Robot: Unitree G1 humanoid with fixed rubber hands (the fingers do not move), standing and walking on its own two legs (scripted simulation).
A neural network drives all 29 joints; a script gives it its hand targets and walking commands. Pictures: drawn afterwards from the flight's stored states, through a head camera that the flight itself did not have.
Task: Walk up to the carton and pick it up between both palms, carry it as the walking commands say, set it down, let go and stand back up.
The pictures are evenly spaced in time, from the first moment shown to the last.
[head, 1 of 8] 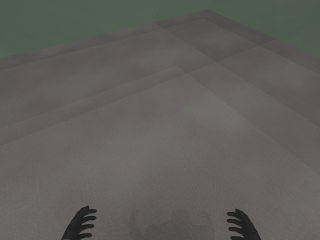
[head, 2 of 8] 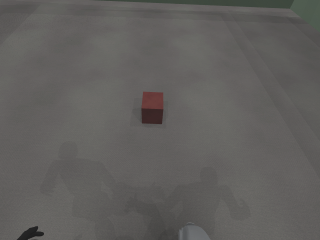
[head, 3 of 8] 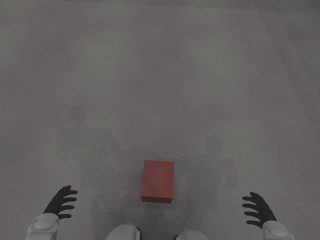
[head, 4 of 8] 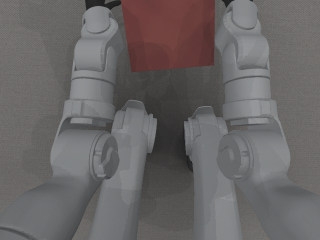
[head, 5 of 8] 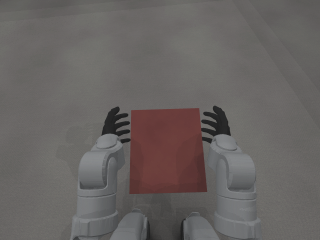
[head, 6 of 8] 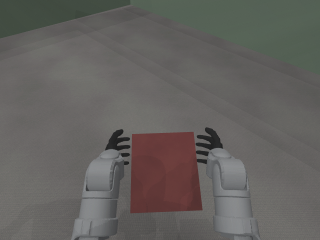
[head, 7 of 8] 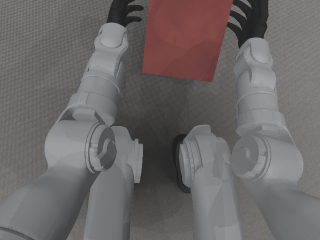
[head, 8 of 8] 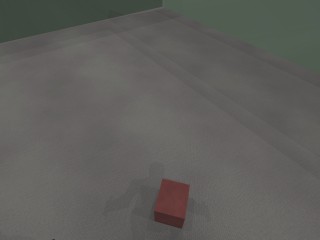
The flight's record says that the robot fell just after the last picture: no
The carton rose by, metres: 0.68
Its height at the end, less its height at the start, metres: +0.00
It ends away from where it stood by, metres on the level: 0.58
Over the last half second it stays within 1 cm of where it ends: yes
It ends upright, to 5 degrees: yes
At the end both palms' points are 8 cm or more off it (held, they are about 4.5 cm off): yes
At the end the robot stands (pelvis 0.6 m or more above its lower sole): yes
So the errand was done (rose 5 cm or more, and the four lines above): yes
